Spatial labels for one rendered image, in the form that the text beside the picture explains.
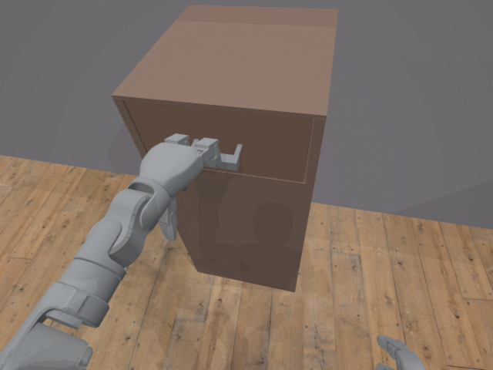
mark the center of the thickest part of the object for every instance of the robot right hand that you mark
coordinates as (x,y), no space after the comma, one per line
(405,359)

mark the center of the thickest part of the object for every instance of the handle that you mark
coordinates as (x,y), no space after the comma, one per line
(229,162)

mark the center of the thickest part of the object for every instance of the cabinet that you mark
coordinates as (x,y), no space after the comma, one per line
(268,60)

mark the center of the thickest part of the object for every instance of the robot left hand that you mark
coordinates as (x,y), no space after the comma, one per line
(173,165)

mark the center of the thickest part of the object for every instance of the left robot forearm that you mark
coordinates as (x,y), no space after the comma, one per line
(82,293)

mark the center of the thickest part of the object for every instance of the drawer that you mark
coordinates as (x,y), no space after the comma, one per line
(273,146)

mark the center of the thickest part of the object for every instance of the left robot upper arm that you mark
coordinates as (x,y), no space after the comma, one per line
(46,348)

